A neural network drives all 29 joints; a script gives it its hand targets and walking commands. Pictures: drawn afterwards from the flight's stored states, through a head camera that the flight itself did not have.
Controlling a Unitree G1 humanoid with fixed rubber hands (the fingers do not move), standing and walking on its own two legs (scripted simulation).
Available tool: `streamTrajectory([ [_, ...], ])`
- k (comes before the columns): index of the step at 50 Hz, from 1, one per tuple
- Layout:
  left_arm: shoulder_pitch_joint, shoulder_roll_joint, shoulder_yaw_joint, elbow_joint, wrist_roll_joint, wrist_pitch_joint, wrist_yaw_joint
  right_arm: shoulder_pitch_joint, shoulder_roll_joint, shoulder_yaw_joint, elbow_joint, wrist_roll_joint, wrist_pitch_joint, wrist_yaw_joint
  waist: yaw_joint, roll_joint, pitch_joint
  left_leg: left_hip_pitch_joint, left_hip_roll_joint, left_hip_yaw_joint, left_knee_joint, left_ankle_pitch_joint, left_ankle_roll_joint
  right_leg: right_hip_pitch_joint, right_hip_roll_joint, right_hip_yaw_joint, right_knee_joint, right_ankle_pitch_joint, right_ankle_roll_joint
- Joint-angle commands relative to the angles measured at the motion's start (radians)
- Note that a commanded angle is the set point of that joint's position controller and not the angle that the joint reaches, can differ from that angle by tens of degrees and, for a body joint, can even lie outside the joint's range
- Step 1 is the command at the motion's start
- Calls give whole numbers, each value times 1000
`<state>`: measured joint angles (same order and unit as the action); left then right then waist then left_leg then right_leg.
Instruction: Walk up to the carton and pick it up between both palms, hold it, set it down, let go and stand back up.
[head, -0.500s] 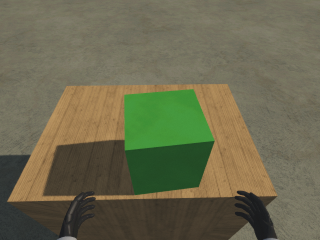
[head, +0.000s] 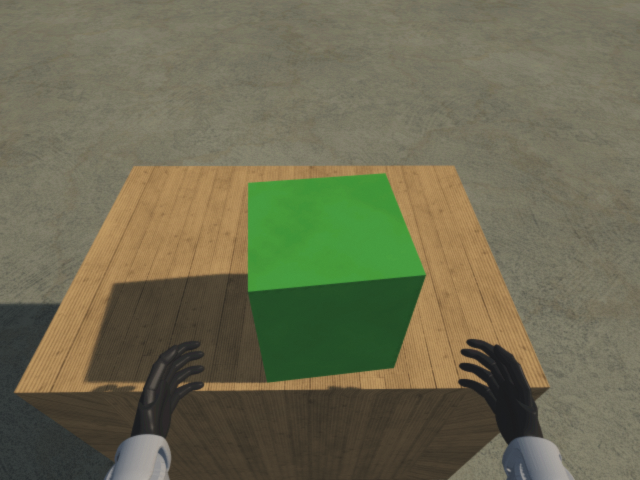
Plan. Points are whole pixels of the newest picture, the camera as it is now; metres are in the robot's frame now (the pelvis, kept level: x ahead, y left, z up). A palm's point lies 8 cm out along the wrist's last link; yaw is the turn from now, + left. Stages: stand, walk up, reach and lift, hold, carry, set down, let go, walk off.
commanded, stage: reach and lift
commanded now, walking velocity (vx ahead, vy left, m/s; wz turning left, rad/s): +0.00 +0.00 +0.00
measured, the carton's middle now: (324, 280) +0.40 +0.03 -0.01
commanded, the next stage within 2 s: none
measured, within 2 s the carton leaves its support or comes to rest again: neither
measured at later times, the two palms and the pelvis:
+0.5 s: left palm (158, 329) +0.26 +0.23 +0.07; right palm (512, 328) +0.29 -0.20 +0.07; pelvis +0.01 -0.01 +0.00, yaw +0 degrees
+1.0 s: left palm (166, 246) +0.34 +0.23 +0.13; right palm (507, 252) +0.36 -0.19 +0.12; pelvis +0.00 -0.01 +0.00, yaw +0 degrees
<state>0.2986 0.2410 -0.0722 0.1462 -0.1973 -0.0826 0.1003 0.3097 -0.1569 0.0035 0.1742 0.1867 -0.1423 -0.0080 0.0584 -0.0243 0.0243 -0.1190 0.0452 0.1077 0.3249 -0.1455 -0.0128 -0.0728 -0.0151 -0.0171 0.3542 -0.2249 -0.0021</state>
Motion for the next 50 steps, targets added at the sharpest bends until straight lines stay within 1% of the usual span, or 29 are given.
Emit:
streamTrajectory([
  [1, -189, 96, 76, -218, -9, 22, 2, -166, -98, -37, -201, 16, 6, -20, 2, 46, -69, 126, -41, -59, -35, 78, -3, -147, 30, 63, -109, 10, -24],
  [4, -221, 83, 88, -238, -7, 88, -13, -213, -107, -39, -200, 29, 47, -31, -6, 46, -84, 153, -39, -59, -29, 130, -6, -139, 38, 53, -113, 48, -22],
  [5, -223, 78, 102, -238, -3, 111, -17, -215, -106, -31, -208, 35, 62, -36, -4, 36, -85, 157, -39, -61, -29, 145, -2, -133, 38, 54, -115, 63, -19],
  [6, -241, 78, 105, -246, -5, 136, -23, -247, -115, -40, -216, 34, 76, -43, -12, 29, -88, 160, -38, -60, -27, 144, -2, -130, 40, 49, -116, 66, -16],
  [8, -263, 78, 132, -283, 8, 179, -29, -271, -123, -36, -240, 47, 104, -55, -3, 33, -97, 182, -38, -62, -25, 184, -5, -120, 40, 50, -118, 97, -13],
  [13, -275, 68, 181, -355, 22, 274, -52, -303, -130, -36, -298, 61, 161, -84, 0, 29, -126, 208, -43, -53, -12, 273, -11, -79, 47, 52, -117, 178, 0],
  [14, -288, 68, 189, -359, 28, 292, -56, -318, -136, -34, -297, 64, 176, -89, -2, 39, -114, 204, -43, -51, -13, 278, -13, -78, 46, 51, -116, 181, 0],
  [15, -303, 67, 191, -367, 22, 304, -61, -334, -136, -39, -319, 65, 183, -93, -4, 29, -123, 196, -44, -51, -12, 272, -11, -74, 46, 53, -114, 179, 3],
  [18, -334, 74, 212, -401, 22, 333, -66, -370, -144, -39, -341, 69, 207, -101, 0, 35, -141, 205, -47, -50, -8, 291, -13, -72, 46, 54, -106, 208, 7],
  [20, -378, 82, 217, -397, 15, 347, -73, -398, -144, -38, -330, 75, 221, -107, -12, 40, -138, 196, -51, -48, -6, 274, -12, -71, 42, 57, -104, 207, 13],
  [22, -408, 91, 228, -395, 7, 360, -81, -430, -146, -35, -339, 71, 234, -115, -11, 24, -157, 198, -52, -47, -3, 282, -6, -67, 38, 60, -95, 237, 17],
  [26, -495, 112, 245, -407, 1, 389, -89, -511, -159, -27, -339, 86, 254, -129, -18, 31, -203, 189, -57, -46, 12, 308, -9, -47, 35, 57, -75, 303, 28],
  [28, -531, 120, 255, -380, -2, 408, -94, -553, -165, -28, -329, 87, 264, -135, -23, 20, -224, 184, -59, -46, 14, 307, -5, -44, 36, 55, -69, 327, 33],
  [29, -561, 123, 270, -370, 1, 415, -96, -573, -164, -20, -309, 93, 273, -137, -17, 26, -231, 177, -60, -46, 15, 312, -7, -37, 34, 57, -66, 337, 35],
  [30, -600, 125, 266, -367, -5, 426, -96, -619, -176, -31, -308, 96, 277, -140, -25, 18, -240, 178, -57, -45, 18, 314, -5, -42, 37, 53, -63, 340, 36],
  [32, -612, 124, 272, -355, -3, 450, -103, -631, -180, -21, -303, 105, 287, -150, -31, 5, -264, 184, -60, -45, 28, 344, -4, -17, 36, 52, -56, 409, 41],
  [33, -651, 128, 274, -347, 2, 463, -103, -675, -186, -25, -280, 109, 295, -152, -35, 15, -280, 186, -60, -47, 28, 342, -6, -20, 38, 49, -51, 410, 42],
  [34, -663, 130, 281, -333, 2, 476, -106, -690, -194, -21, -271, 117, 303, -153, -33, 4, -286, 195, -59, -49, 30, 348, -5, -17, 40, 46, -51, 421, 44],
  [36, -731, 132, 286, -302, 12, 501, -105, -751, -206, -25, -225, 121, 318, -153, -37, 11, -284, 184, -57, -48, 27, 327, -5, -27, 43, 41, -51, 398, 43],
  [38, -763, 136, 298, -287, 18, 524, -104, -797, -215, -21, -218, 132, 328, -153, -29, 4, -297, 181, -58, -46, 23, 323, -2, -22, 46, 38, -50, 394, 44],
  [39, -793, 145, 306, -284, 23, 533, -103, -819, -213, -10, -215, 145, 334, -154, -24, 17, -310, 179, -60, -48, 26, 338, -4, -13, 44, 41, -48, 419, 45],
  [40, -806, 142, 312, -275, 31, 547, -100, -843, -225, -8, -192, 150, 343, -155, -23, 12, -312, 179, -59, -47, 24, 337, -3, -13, 46, 38, -46, 415, 46],
  [41, -832, 143, 313, -274, 36, 558, -96, -870, -235, -16, -176, 154, 347, -153, -24, 21, -317, 186, -58, -48, 26, 351, -9, -22, 51, 34, -45, 419, 44],
  [43, -891, 139, 317, -234, 42, 582, -96, -926, -247, -13, -143, 162, 361, -151, -30, 11, -325, 182, -59, -47, 29, 351, -8, -31, 54, 32, -45, 417, 42],
  [45, -967, 152, 316, -220, 42, 591, -91, -994, -253, -17, -115, 165, 371, -148, -31, 27, -345, 171, -57, -50, 27, 310, -6, -44, 52, 30, -43, 380, 42],
  [47, -1003, 160, 318, -201, 44, 598, -85, -1037, -267, -17, -86, 173, 374, -142, -28, 28, -370, 172, -57, -51, 30, 317, -6, -52, 53, 30, -39, 378, 40],
  [48, -1045, 161, 313, -181, 42, 600, -84, -1070, -263, -19, -61, 172, 379, -141, -35, 34, -386, 170, -58, -53, 32, 309, -6, -49, 51, 29, -41, 375, 40],
  [49, -1090, 173, 312, -145, 37, 602, -83, -1117, -273, -21, -33, 173, 383, -136, -36, 25, -389, 157, -57, -56, 29, 288, -3, -67, 52, 26, -40, 347, 38],
  [50, -1108, 179, 312, -133, 39, 601, -78, -1134, -282, -24, -1, 175, 388, -131, -37, 37, -396, 159, -54, -56, 26, 279, -5, -78, 52, 24, -43, 325, 36],
])
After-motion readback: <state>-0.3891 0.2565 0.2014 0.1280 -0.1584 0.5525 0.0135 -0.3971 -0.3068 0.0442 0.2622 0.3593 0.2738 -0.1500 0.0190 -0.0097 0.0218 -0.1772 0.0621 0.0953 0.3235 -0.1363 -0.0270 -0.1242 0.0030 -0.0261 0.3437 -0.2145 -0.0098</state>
